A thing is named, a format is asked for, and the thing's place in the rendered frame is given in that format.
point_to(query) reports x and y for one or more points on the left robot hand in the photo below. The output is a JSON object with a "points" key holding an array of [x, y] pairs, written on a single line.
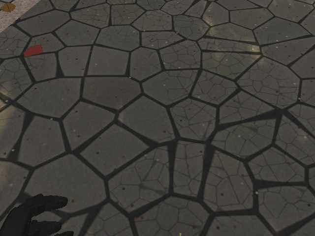
{"points": [[19, 220]]}

